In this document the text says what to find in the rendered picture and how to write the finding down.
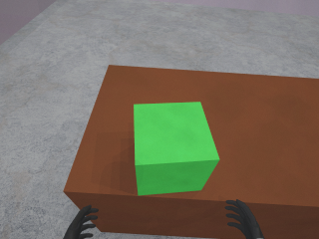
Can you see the carton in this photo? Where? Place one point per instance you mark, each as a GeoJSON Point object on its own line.
{"type": "Point", "coordinates": [174, 148]}

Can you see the pedestal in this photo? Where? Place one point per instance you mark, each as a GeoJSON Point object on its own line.
{"type": "Point", "coordinates": [266, 133]}

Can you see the robot right hand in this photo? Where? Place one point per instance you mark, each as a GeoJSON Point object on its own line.
{"type": "Point", "coordinates": [249, 226]}

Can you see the robot left hand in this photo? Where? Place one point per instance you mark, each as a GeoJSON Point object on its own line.
{"type": "Point", "coordinates": [76, 227]}

